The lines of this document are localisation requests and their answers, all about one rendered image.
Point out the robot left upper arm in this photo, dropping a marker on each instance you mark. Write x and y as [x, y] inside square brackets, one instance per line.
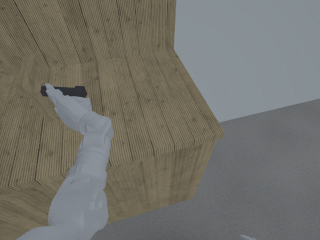
[75, 214]

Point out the tap lever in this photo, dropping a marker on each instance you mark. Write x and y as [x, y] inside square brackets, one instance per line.
[78, 91]

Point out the left robot forearm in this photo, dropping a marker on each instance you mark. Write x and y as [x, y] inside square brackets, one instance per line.
[90, 165]

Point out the counter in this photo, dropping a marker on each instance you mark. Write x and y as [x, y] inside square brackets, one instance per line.
[122, 52]

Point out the left robot hand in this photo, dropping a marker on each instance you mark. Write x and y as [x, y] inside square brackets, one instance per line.
[69, 109]

